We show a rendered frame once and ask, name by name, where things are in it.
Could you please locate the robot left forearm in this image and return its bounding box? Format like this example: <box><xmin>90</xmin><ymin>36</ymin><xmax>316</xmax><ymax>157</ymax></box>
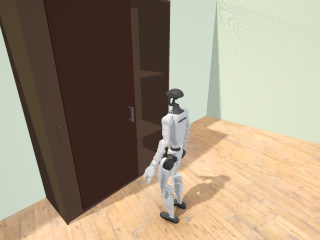
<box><xmin>150</xmin><ymin>140</ymin><xmax>166</xmax><ymax>169</ymax></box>

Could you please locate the humanoid robot head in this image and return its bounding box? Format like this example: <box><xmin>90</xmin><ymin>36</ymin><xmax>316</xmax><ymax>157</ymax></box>
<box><xmin>166</xmin><ymin>88</ymin><xmax>184</xmax><ymax>115</ymax></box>

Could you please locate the robot right forearm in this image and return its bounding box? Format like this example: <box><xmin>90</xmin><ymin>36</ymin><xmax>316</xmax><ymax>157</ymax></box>
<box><xmin>182</xmin><ymin>129</ymin><xmax>191</xmax><ymax>144</ymax></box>

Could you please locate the wardrobe door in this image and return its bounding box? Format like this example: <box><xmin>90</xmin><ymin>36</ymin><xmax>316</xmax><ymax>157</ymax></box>
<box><xmin>18</xmin><ymin>0</ymin><xmax>83</xmax><ymax>217</ymax></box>
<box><xmin>43</xmin><ymin>0</ymin><xmax>139</xmax><ymax>210</ymax></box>

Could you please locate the handle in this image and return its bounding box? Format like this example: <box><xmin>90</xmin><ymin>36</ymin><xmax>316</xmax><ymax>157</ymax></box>
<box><xmin>57</xmin><ymin>126</ymin><xmax>65</xmax><ymax>146</ymax></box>
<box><xmin>128</xmin><ymin>107</ymin><xmax>134</xmax><ymax>122</ymax></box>

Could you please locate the robot left upper arm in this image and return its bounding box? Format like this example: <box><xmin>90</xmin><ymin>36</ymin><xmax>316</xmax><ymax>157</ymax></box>
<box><xmin>160</xmin><ymin>114</ymin><xmax>173</xmax><ymax>148</ymax></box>

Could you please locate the robot left hand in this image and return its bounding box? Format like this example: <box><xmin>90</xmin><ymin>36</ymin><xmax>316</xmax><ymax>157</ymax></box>
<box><xmin>143</xmin><ymin>166</ymin><xmax>156</xmax><ymax>185</ymax></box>

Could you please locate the robot right hand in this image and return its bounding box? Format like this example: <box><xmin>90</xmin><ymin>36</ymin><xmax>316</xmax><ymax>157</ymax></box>
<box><xmin>180</xmin><ymin>143</ymin><xmax>187</xmax><ymax>150</ymax></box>

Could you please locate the robot right upper arm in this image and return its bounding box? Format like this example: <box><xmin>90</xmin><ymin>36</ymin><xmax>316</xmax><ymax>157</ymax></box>
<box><xmin>181</xmin><ymin>108</ymin><xmax>191</xmax><ymax>132</ymax></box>

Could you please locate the right robot shin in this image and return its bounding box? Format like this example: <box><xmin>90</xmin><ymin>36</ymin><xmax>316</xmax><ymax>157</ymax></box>
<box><xmin>171</xmin><ymin>173</ymin><xmax>183</xmax><ymax>204</ymax></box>

